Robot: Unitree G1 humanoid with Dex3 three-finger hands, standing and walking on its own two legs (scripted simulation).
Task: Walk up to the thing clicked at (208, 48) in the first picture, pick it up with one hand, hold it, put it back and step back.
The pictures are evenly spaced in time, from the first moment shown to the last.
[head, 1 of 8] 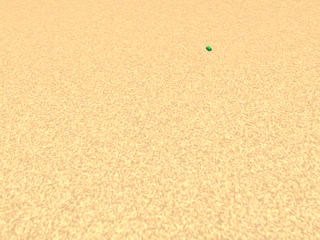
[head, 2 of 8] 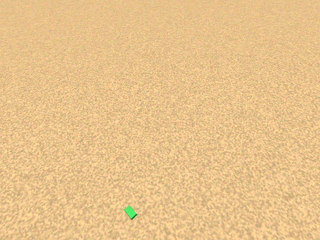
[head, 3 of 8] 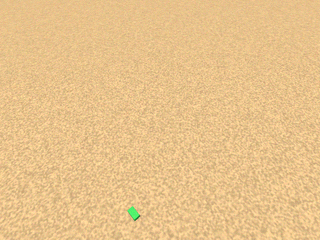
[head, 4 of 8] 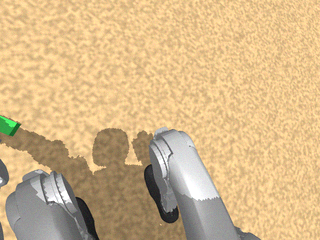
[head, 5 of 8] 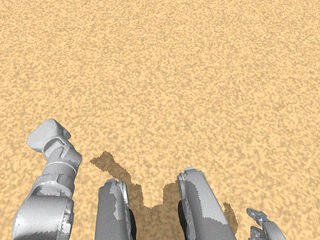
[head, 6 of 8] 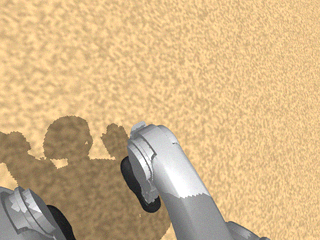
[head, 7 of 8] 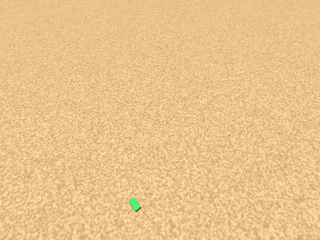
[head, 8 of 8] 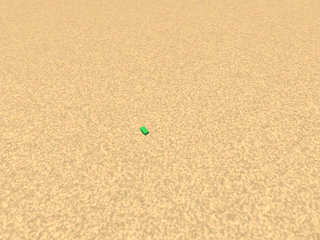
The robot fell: no
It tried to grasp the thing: yes
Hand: left
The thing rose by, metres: 0.67
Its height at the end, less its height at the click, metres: +0.00
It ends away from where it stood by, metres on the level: 0.01
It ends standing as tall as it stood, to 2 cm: yes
